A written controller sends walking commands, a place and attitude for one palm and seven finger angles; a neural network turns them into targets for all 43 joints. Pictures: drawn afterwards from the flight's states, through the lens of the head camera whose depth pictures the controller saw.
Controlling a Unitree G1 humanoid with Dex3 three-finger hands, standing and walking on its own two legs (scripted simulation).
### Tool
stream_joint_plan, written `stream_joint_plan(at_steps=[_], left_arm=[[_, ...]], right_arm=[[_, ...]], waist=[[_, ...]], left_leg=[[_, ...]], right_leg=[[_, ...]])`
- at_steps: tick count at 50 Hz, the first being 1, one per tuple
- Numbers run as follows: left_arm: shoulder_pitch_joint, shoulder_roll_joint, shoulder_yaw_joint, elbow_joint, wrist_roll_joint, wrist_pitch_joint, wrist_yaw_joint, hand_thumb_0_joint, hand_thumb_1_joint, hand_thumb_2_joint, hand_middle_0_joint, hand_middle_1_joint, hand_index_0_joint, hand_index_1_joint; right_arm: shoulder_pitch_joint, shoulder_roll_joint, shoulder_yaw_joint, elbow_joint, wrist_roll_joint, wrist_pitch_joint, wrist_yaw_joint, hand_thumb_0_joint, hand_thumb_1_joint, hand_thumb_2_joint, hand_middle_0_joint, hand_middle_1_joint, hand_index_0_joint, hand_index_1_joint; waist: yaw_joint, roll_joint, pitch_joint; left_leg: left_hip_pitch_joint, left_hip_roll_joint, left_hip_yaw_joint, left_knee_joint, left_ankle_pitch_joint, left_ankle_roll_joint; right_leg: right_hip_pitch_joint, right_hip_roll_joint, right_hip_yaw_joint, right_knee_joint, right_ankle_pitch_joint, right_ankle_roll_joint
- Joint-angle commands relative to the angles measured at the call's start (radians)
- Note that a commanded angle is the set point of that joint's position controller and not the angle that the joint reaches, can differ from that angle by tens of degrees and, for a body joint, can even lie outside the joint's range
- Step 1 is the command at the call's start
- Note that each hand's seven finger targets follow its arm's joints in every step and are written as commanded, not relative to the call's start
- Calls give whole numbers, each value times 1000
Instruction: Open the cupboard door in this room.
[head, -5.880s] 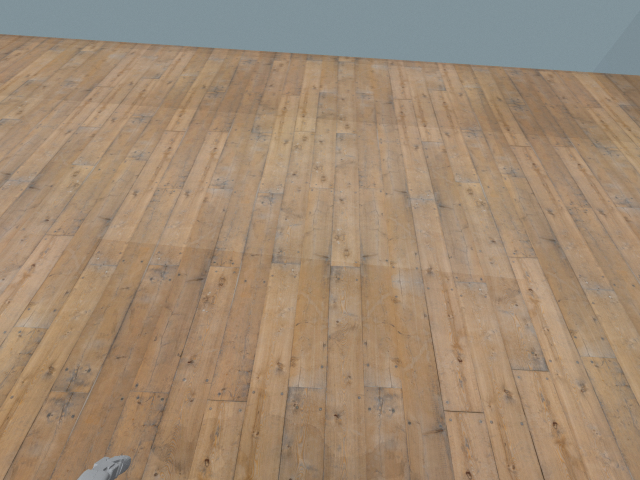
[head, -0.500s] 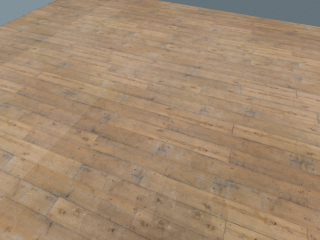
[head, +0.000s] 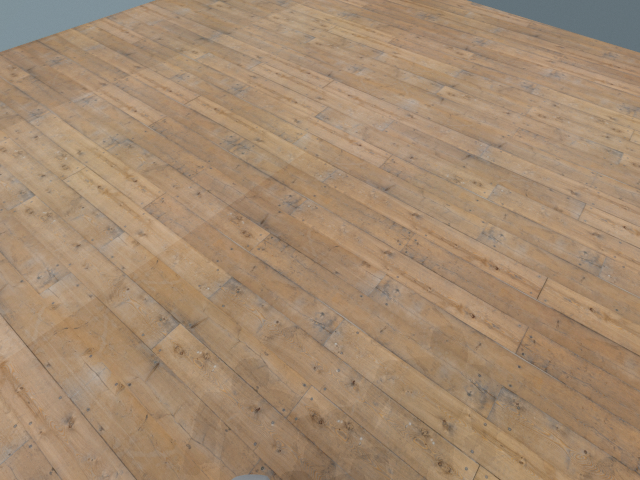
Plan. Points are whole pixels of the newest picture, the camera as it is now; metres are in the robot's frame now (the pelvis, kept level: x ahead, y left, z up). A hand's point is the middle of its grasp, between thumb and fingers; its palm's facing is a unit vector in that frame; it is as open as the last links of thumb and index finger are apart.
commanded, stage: turn or walk to find it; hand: left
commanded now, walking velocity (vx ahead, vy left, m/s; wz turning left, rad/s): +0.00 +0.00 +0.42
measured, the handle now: out of the picture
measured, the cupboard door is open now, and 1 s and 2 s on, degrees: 0 0 0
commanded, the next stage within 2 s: none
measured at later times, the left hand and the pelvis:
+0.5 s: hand out of the picture +0.04 +0.24 -0.15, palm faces +0.20 -0.95 -0.25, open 7.4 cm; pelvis -0.03 +0.02 +0.00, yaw +10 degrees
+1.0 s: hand out of the picture -0.11 +0.17 -0.16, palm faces +0.45 -0.86 -0.25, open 7.4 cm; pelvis -0.06 -0.02 +0.00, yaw +25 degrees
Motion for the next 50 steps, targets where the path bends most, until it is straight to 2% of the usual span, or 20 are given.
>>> stream_joint_plan(at_steps=[1, 2, 3, 4, 5, 6, 8, 11, 22, 25, 27, 28, 29, 30, 31, 32, 34, 36, 43, 50], left_arm=[[8, 209, 54, -40, -6, -6, 14, 0, 900, 900, -200, -300, -200, -300], [16, 180, 49, -49, -15, 1, 12, 0, 900, 900, -200, -300, -200, -300], [10, 114, 35, -87, -21, 8, 6, 0, 900, 900, -200, -300, -200, -300], [-53, 110, 22, -107, -11, 20, 10, 0, 900, 900, -200, -300, -200, -300], [-76, 118, 27, -98, -7, 28, 10, 0, 900, 900, -200, -300, -200, -300], [-67, 115, 32, -81, -7, 32, 9, 0, 900, 900, -200, -300, -200, -300], [-58, 131, 36, -60, -8, 28, -1, 0, 900, 900, -200, -300, -200, -300], [-25, 129, 35, -41, -9, 23, -5, 0, 900, 900, -200, -300, -200, -300], [-116, 101, 27, -104, -16, 20, 6, 0, 900, 900, -200, -300, -200, -300], [-67, 95, 25, -99, -23, 12, 10, 0, 900, 900, -200, -300, -200, -300], [-1, 103, 29, -84, -24, 3, 12, 0, 900, 900, -200, -300, -200, -300], [29, 134, 35, -78, -20, -5, 16, 0, 900, 900, -200, -300, -200, -300], [52, 213, 52, -77, -5, -15, 24, 0, 900, 900, -200, -300, -200, -300], [38, 264, 58, -94, -2, -13, 25, 0, 900, 900, -200, -300, -200, -300], [-1, 246, 52, -114, -10, -6, 27, 0, 900, 900, -200, -300, -200, -300], [-66, 202, 53, -123, -11, -14, 30, 0, 900, 900, -200, -300, -200, -300], [-123, 153, 30, -133, -16, -17, 21, 0, 900, 900, -200, -300, -200, -300], [-103, 131, 25, -121, -16, -25, 20, 0, 900, 900, -200, -300, -200, -300], [21, 156, 32, -75, -6, -28, 23, 0, 900, 900, -200, -300, -200, -300], [58, 214, 53, -40, 6, -16, 17, 0, 900, 900, -200, -300, -200, -300]], right_arm=[[41, -60, -3, -76, 7, -46, 1, 0, -900, -900, 200, 300, 200, 300], [80, -109, -12, -68, 3, -58, 1, 0, -900, -900, 200, 300, 200, 300], [107, -208, -35, -74, -5, -64, -4, 0, -900, -900, 200, 300, 200, 300], [139, -246, -43, -63, -5, -53, -12, 0, -900, -900, 200, 300, 200, 300], [116, -218, -34, -57, -7, -55, -21, 0, -900, -900, 200, 300, 200, 300], [63, -190, -27, -69, -7, -59, -29, 0, -900, -900, 200, 300, 200, 300], [-7, -154, -12, -95, -5, -61, -31, 0, -900, -900, 200, 300, 200, 300], [-2, -149, -10, -100, 1, -71, -31, 0, -900, -900, 200, 300, 200, 300], [62, -154, -28, -99, -11, -57, -24, 0, -900, -900, 200, 300, 200, 300], [39, -162, -33, -108, -13, -53, -21, 0, -900, -900, 200, 300, 200, 300], [17, -153, -35, -116, -6, -51, -18, 0, -900, -900, 200, 300, 200, 300], [21, -123, -33, -121, 1, -50, -14, 0, -900, -900, 200, 300, 200, 300], [38, -60, -25, -134, 9, -51, -8, 0, -900, -900, 200, 300, 200, 300], [11, -60, -26, -156, 1, -48, -11, 0, -900, -900, 200, 300, 200, 300], [6, -99, -39, -152, -6, -36, -8, 0, -900, -900, 200, 300, 200, 300], [23, -99, -41, -125, -12, -21, -4, 0, -900, -900, 200, 300, 200, 300], [68, -84, -42, -78, -12, -11, 5, 0, -900, -900, 200, 300, 200, 300], [99, -65, -39, -60, -9, -10, 9, 0, -900, -900, 200, 300, 200, 300], [9, -68, -26, -73, -8, -8, 6, 0, -900, -900, 200, 300, 200, 300], [-53, -41, 0, -98, 8, -34, 2, 0, -900, -900, 200, 300, 200, 300]], waist=[[-22, -141, -142], [-46, 6, -170], [-62, 305, -148], [-87, 287, -136], [-76, 217, -110], [-54, 262, -104], [-30, 192, -55], [-20, 126, -84], [-59, 165, -98], [-34, 159, -121], [1, 142, -150], [14, 64, -161], [25, -165, -178], [35, -291, -123], [20, -175, -99], [-10, -222, -57], [-48, -125, 0], [-55, -114, -9], [4, -139, -37], [35, -191, -107]], left_leg=[[124, -13, 45, -305, 194, 28], [250, 56, -44, -414, 320, 54], [337, 302, -376, -465, 605, 157], [267, 378, -403, -476, 712, 244], [224, 341, -351, -481, 670, 249], [206, 290, -313, -482, 615, 227], [168, 219, -250, -481, 584, 206], [204, 180, -211, -483, 607, 200], [188, 187, -375, -467, 518, 246], [130, 160, -392, -432, 545, 232], [48, 117, -373, -377, 488, 191], [-48, 66, -337, -324, 375, 144], [-236, -49, -209, -145, 133, 75], [-291, -123, -104, 78, -118, 36], [-242, -81, -138, 235, -103, 40], [-244, -54, -159, 309, -56, 41], [-237, -42, -121, 421, 63, 25], [-247, -37, -100, 445, 120, 10], [-240, 0, -69, 324, 75, -19], [-69, -16, 29, -52, -20, 7]], right_leg=[[79, -214, 139, -28, 357, -50], [-31, -162, 94, 110, 231, 3], [-298, -22, 58, 308, -224, 84], [-307, 9, 152, 450, -368, 83], [-304, -4, 207, 512, -312, 75], [-317, -11, 229, 545, -253, 79], [-311, 3, 239, 581, -144, 85], [-296, 17, 233, 568, -87, 98], [-204, 64, 248, 293, -175, 94], [-84, 96, 232, 135, -131, 80], [69, 98, 221, -66, 18, 75], [195, 51, 258, -191, 81, 62], [326, -167, 474, -276, 35, -7], [212, -349, 623, -307, 124, -109], [81, -359, 558, -312, 105, -149], [14, -290, 507, -331, 32, -129], [-22, -188, 363, -304, 64, -80], [17, -154, 284, -282, 154, -63], [124, -205, 276, -258, 231, -104], [175, -239, 225, -140, 469, -131]])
